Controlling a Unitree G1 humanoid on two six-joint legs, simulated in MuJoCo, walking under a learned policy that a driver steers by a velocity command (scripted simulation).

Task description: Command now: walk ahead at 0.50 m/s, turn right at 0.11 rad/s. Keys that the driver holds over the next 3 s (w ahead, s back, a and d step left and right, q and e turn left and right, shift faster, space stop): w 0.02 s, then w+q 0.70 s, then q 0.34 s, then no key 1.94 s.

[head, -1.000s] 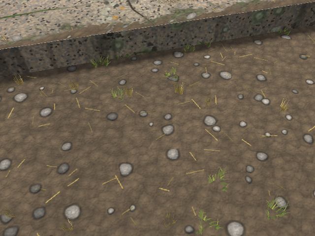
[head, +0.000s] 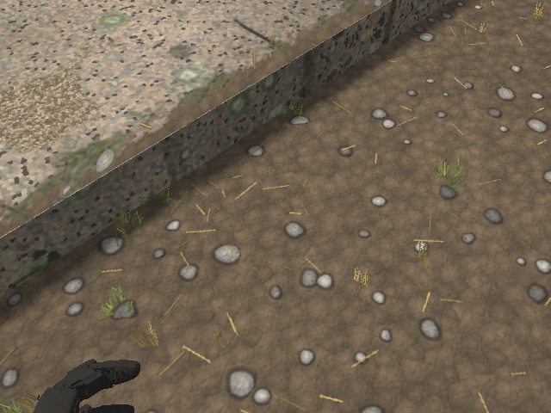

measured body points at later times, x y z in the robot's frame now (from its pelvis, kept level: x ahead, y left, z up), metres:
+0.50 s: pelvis +0.27 +0.04 -0.01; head +0.30 +0.05 +0.44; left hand +0.24 +0.33 -0.13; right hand +0.52 -0.16 -0.09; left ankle +0.38 +0.15 -0.72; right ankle +0.11 -0.11 -0.72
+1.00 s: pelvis +0.53 +0.10 +0.00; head +0.56 +0.10 +0.45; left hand +0.56 +0.40 -0.09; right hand +0.71 -0.14 -0.12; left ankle +0.39 +0.15 -0.71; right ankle +0.67 +0.06 -0.73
